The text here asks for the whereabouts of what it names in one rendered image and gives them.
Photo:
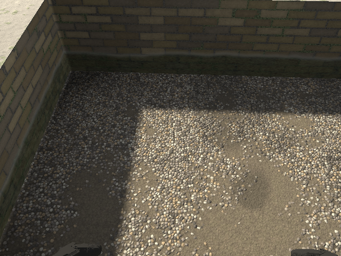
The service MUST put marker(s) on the robot left hand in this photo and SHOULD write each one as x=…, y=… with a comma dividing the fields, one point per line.
x=74, y=249

